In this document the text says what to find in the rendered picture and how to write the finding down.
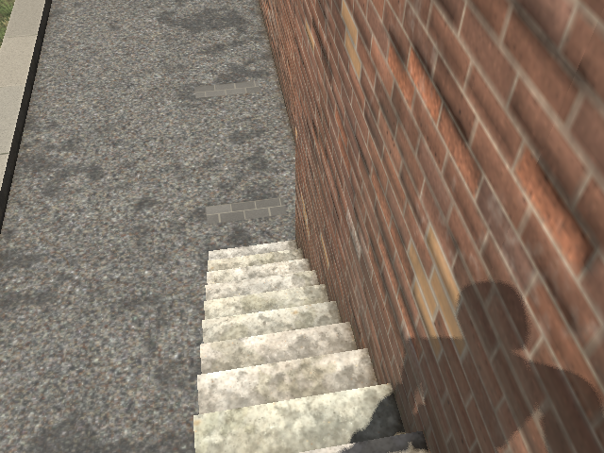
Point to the stairs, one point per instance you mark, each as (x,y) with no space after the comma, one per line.
(281,373)

